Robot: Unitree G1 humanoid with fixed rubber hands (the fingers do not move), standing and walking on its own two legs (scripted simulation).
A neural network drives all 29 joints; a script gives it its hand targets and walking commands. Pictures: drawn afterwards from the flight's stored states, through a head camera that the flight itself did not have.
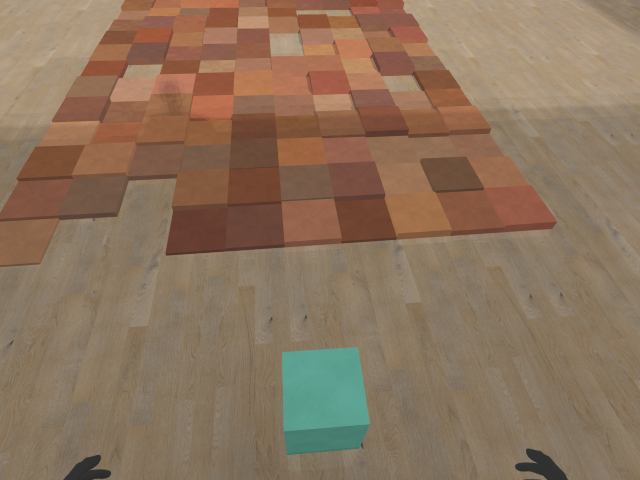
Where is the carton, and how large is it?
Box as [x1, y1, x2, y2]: [282, 347, 369, 454]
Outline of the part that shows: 357,347 282,352 283,424 287,454 349,449 359,447 368,427 369,421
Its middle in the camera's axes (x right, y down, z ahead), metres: +0.00 +0.47 +1.09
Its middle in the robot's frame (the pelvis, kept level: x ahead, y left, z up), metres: +0.41 -0.03 -0.66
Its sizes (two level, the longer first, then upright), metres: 0.210 0.200 0.250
